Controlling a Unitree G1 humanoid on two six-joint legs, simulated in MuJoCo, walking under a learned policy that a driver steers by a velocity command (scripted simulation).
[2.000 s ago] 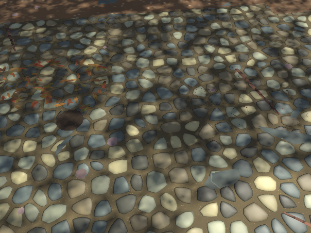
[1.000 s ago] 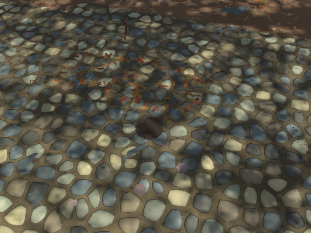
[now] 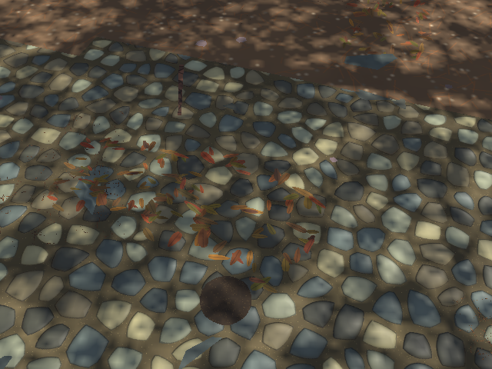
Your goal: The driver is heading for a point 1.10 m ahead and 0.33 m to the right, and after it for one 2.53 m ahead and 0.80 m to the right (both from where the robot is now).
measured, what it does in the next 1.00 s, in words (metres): walks ahead: right foot, then left foot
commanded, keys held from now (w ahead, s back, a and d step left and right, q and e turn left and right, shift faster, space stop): w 0.74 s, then w+e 0.26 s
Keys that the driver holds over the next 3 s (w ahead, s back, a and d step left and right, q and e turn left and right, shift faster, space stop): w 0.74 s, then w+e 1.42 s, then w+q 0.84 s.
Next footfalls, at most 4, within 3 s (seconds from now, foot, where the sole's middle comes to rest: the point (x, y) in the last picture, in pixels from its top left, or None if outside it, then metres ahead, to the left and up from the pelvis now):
0.34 right None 0.38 -0.15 -0.78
0.88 left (219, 298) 0.67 0.09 -0.78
1.40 right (314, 231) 0.91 -0.21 -0.78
1.90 left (290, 151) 1.26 -0.15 -0.78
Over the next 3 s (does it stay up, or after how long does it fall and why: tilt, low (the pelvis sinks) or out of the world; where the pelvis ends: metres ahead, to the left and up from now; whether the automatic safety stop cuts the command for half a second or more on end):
stays up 1.51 -0.52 -0.02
